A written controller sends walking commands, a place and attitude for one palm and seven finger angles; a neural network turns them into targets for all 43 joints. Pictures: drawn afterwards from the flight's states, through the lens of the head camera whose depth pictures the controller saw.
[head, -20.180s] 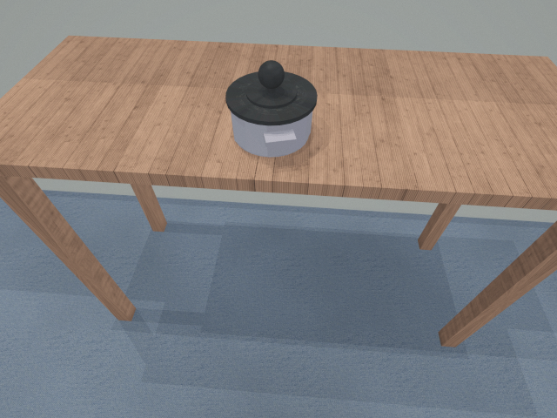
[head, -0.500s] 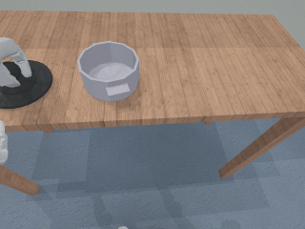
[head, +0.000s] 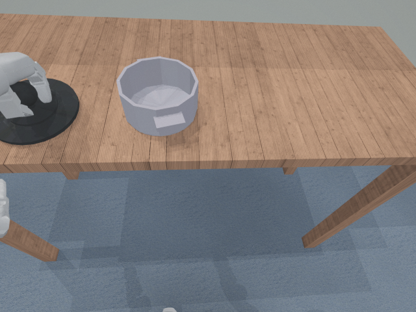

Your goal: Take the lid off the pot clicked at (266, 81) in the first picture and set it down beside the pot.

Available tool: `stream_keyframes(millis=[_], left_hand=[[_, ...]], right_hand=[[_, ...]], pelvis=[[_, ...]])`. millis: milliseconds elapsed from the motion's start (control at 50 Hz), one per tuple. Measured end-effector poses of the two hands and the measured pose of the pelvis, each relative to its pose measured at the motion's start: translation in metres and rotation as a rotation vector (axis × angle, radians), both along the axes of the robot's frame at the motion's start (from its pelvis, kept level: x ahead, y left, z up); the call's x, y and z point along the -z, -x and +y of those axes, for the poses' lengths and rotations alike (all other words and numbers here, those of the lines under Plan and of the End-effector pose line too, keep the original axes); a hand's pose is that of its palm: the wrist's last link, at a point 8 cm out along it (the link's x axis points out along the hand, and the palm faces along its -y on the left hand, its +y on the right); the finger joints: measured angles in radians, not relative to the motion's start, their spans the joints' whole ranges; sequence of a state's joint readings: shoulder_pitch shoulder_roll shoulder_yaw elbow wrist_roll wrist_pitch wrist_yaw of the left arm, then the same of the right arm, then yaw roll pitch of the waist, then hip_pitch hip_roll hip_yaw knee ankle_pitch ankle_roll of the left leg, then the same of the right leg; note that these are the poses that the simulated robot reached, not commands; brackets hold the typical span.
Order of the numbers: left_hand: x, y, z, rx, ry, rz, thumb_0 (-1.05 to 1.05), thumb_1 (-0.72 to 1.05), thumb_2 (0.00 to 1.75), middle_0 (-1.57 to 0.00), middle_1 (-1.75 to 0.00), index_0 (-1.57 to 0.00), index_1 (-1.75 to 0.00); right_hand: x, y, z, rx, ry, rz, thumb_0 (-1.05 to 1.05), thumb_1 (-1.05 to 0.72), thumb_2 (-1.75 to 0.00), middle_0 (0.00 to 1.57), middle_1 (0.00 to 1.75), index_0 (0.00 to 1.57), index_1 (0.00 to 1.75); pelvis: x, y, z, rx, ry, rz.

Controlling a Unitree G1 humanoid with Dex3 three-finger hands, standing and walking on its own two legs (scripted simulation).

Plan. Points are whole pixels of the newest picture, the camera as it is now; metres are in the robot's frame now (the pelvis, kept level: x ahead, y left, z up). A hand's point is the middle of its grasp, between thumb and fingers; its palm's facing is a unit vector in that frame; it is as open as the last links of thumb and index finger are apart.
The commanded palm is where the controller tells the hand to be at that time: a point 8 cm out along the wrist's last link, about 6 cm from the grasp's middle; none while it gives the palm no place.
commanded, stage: open the fingers wide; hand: left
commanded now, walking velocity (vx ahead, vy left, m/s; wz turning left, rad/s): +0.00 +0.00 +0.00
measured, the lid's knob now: (22, 94) +0.49 +0.33 +0.13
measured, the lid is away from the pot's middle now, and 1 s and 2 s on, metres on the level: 0.25 0.24 0.24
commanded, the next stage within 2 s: raise the empty hand in 0.56 s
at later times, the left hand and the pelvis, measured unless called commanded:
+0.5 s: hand (15, 99) +0.46 +0.33 +0.14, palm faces -0.38 -0.08 -0.92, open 10.8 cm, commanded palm +0.48 +0.32 +0.20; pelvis +0.00 +0.00 +0.00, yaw +0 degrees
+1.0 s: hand (3, 79) +0.47 +0.33 +0.18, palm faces -0.33 -0.08 -0.94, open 11.0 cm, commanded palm +0.48 +0.32 +0.24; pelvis +0.00 +0.01 +0.00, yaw +0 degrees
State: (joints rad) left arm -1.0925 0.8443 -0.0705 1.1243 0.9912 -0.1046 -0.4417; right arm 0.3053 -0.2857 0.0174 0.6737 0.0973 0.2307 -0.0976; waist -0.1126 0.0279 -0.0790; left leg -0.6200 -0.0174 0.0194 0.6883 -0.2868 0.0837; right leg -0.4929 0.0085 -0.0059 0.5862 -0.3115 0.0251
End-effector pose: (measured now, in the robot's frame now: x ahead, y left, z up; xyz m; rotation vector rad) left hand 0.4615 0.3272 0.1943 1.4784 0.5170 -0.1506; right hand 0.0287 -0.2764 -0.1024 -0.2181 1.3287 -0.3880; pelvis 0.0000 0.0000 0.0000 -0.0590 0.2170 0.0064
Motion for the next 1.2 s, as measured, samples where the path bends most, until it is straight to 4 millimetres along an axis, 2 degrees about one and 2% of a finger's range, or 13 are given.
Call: stream_keyframes(millis=[120,260,400,600,720,980,1120,1200], left_hand=[[0.002,-0.002,-0.002,0.016,-0.01,0.006,0.0,0.24,0.77,-0.72,-0.97,-0.66,-0.95],[-0.004,-0.004,-0.005,0.037,0.003,-0.043,0.0,0.11,0.78,-0.58,-0.86,-0.56,-0.86],[-0.004,-0.004,0.002,-0.005,-0.016,-0.036,0.0,-0.02,0.79,-0.48,-0.77,-0.47,-0.77],[-0.007,-0.002,0.001,0.015,0.006,-0.043,0.0,-0.09,0.83,-0.46,-0.69,-0.46,-0.69],[-0.001,-0.003,0.005,0.007,-0.022,-0.028,0.0,-0.1,0.85,-0.46,-0.67,-0.47,-0.67],[-0.037,-0.008,0.005,-0.002,-0.034,-0.082,0.0,-0.11,0.87,-0.47,-0.65,-0.48,-0.65],[-0.043,-0.009,0.007,-0.029,-0.012,-0.068,0.0,-0.11,0.87,-0.47,-0.65,-0.48,-0.65],[-0.054,-0.011,0.009,-0.023,-0.021,-0.097,0.0,-0.11,0.87,-0.47,-0.65,-0.48,-0.65]], right_hand=[[0.001,-0.001,0.002,-0.003,-0.003,0.007,0.01,-0.91,-0.9,0.21,0.3,0.21,0.3],[0.002,-0.001,0.006,0.0,-0.017,0.012,0.01,-0.91,-0.9,0.21,0.3,0.21,0.3],[0.003,-0.001,0.009,0.005,-0.033,0.009,0.01,-0.91,-0.9,0.21,0.3,0.21,0.3],[0.001,0.001,0.009,0.007,-0.022,0.013,0.01,-0.91,-0.9,0.21,0.3,0.21,0.3],[-0.001,0.003,0.008,0.008,-0.013,0.014,0.01,-0.91,-0.9,0.21,0.3,0.21,0.3],[-0.001,0.0,0.015,0.0,-0.026,0.0,0.01,-0.91,-0.9,0.21,0.3,0.2,0.3],[-0.001,-0.002,0.02,0.006,-0.037,-0.012,0.01,-0.91,-0.9,0.21,0.3,0.21,0.3],[-0.003,-0.003,0.021,0.004,-0.032,-0.015,0.01,-0.91,-0.9,0.21,0.3,0.21,0.3]], pelvis=[[0.0,-0.001,0.001,-0.001,0.001,0.003],[0.0,-0.003,0.002,0.0,0.0,0.003],[0.0,-0.002,0.003,0.002,0.0,0.001],[-0.001,-0.002,0.005,0.0,0.0,-0.003],[0.0,-0.001,0.006,0.002,0.002,-0.002],[-0.003,-0.003,0.012,-0.005,0.004,-0.009],[-0.003,-0.003,0.013,0.0,0.001,-0.016],[-0.004,-0.004,0.014,-0.002,0.002,-0.016]])
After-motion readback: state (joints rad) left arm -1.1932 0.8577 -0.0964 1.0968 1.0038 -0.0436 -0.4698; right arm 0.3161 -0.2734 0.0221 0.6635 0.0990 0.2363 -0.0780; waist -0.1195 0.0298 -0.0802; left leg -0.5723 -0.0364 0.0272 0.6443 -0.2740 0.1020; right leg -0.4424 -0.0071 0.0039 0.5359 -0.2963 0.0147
